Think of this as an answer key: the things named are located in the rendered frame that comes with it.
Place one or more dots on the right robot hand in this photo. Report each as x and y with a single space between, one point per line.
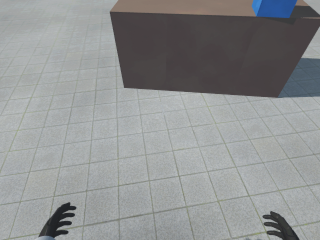
287 233

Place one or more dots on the left robot hand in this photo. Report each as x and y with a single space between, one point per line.
51 226

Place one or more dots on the carton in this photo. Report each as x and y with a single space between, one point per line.
273 8

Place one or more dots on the pedestal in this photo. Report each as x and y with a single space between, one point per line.
209 46

